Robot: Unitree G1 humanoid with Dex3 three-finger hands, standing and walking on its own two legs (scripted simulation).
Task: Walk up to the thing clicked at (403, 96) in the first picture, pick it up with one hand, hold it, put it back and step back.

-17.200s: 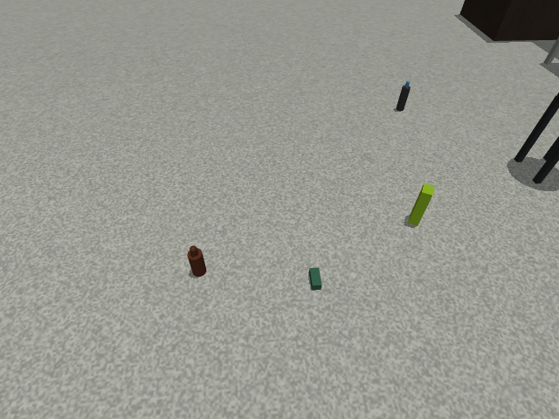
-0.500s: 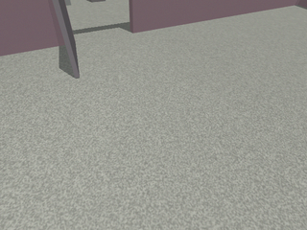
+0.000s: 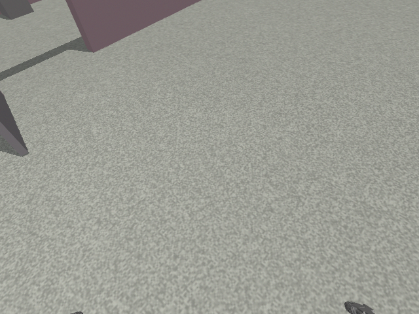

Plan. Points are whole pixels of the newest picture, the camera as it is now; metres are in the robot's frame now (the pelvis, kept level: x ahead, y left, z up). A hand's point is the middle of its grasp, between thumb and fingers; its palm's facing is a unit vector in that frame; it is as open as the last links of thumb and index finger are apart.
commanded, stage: walk up
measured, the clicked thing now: out of the picture -0.13 -1.35 -0.66
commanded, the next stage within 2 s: none
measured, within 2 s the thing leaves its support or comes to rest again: neither
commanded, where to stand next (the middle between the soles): +0.10 +0.00 m, yaw -107 degrees
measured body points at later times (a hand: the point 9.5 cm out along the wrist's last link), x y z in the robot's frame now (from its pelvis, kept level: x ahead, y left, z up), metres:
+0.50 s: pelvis +0.10 +0.14 +0.01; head +0.19 +0.15 +0.45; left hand +0.35 +0.37 -0.13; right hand +0.04 -0.19 -0.07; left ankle +0.23 +0.19 -0.73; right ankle -0.03 +0.00 -0.64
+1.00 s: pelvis +0.05 +0.13 +0.01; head +0.04 +0.11 +0.46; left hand +0.35 +0.30 -0.07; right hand -0.17 -0.13 -0.11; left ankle +0.16 +0.18 -0.67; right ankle -0.03 +0.06 -0.72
